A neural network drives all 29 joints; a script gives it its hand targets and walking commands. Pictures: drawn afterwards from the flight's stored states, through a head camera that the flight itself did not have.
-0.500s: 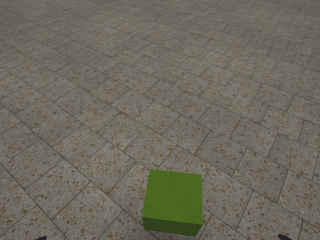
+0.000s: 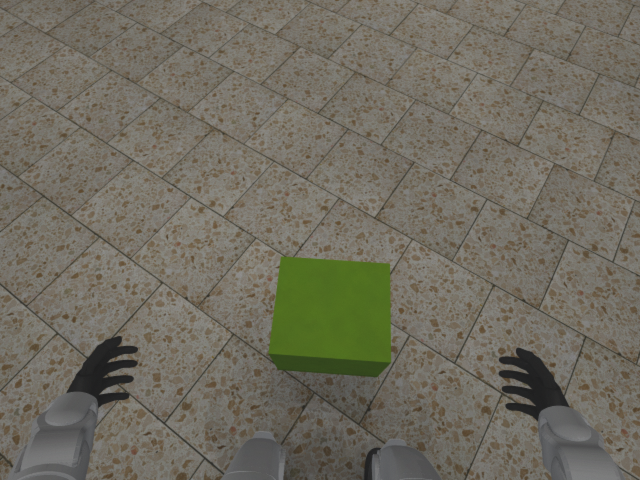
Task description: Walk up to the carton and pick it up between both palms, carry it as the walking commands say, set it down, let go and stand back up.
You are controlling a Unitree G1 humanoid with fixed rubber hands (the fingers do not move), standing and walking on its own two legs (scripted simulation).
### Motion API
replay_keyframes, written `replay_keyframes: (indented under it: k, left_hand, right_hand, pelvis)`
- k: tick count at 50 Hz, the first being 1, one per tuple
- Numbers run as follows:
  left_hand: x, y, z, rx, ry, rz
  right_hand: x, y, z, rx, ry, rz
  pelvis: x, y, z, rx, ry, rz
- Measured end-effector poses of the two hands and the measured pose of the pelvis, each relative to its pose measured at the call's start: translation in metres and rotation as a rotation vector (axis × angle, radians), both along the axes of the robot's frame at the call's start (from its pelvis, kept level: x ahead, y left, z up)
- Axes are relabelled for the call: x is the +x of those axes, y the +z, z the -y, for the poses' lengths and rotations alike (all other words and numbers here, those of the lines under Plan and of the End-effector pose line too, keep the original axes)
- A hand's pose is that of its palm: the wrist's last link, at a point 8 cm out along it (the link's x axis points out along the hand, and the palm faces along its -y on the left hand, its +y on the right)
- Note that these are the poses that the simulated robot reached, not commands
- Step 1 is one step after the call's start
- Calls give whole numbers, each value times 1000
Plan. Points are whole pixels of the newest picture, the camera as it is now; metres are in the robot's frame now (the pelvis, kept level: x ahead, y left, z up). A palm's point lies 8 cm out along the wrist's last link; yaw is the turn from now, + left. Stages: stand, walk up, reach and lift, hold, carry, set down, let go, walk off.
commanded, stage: reach and lift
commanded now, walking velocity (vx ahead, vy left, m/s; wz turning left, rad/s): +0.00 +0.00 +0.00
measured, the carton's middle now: (331, 319) +0.47 +0.00 -0.62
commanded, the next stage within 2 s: none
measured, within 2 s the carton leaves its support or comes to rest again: neither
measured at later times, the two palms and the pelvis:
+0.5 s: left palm (153, 315) +0.33 +0.28 -0.13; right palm (519, 339) +0.31 -0.27 -0.12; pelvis -0.06 +0.03 -0.06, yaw -1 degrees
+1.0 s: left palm (199, 250) +0.47 +0.24 -0.18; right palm (467, 268) +0.45 -0.23 -0.18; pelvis -0.05 +0.02 -0.09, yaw -2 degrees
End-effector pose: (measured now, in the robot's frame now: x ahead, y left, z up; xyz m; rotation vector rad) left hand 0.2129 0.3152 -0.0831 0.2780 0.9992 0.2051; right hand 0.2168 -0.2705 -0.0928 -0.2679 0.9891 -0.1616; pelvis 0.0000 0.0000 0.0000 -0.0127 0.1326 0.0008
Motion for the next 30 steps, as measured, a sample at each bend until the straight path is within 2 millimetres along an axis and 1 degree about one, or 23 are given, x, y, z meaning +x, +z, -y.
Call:
replay_keyframes:
  k: [2,4,6,8,11,18,20,25,30]
  left_hand:
    - [20,1,1,-7,-12,39]
    - [33,-1,2,-9,-19,58]
    - [38,-6,2,-8,-21,57]
    - [37,-15,3,-20,-14,47]
    - [40,-27,8,-50,-19,59]
    - [68,-50,22,-89,-27,104]
    - [79,-52,28,-99,-34,131]
    - [121,-50,38,-109,-50,189]
    - [147,-57,44,-114,-38,202]
  right_hand:
    - [17,-1,-4,2,-7,42]
    - [30,-1,-7,-2,-4,74]
    - [36,-5,-11,2,-4,81]
    - [37,-10,-12,5,-9,77]
    - [41,-17,-12,6,-17,83]
    - [59,-27,-7,17,-38,108]
    - [65,-29,-6,30,-41,121]
    - [95,-29,-6,54,-64,176]
    - [124,-36,-11,99,-59,205]
  pelvis:
    - [-1,-6,-1,1,1,-32]
    - [-1,-10,-2,2,-1,-62]
    - [-2,-15,-5,2,-7,-91]
    - [-4,-19,-8,0,-11,-116]
    - [-12,-27,-12,-4,-11,-148]
    - [-37,-42,-21,-9,-14,-216]
    - [-43,-47,-23,-10,-17,-231]
    - [-59,-56,-25,-12,-17,-276]
    - [-65,-63,-25,-4,-28,-325]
